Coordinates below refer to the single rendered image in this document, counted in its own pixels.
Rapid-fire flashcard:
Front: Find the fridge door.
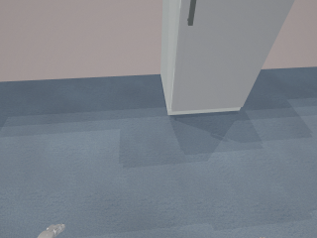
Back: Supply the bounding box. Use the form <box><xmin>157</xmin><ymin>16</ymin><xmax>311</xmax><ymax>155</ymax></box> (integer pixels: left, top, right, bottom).
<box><xmin>171</xmin><ymin>0</ymin><xmax>295</xmax><ymax>112</ymax></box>

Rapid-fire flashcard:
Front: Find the handle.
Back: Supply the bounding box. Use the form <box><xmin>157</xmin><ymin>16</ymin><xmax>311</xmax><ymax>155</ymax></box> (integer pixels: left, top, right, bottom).
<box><xmin>187</xmin><ymin>0</ymin><xmax>197</xmax><ymax>26</ymax></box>

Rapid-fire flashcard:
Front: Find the left robot hand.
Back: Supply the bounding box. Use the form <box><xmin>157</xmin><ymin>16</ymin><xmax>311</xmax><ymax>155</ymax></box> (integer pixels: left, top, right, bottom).
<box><xmin>38</xmin><ymin>223</ymin><xmax>65</xmax><ymax>238</ymax></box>

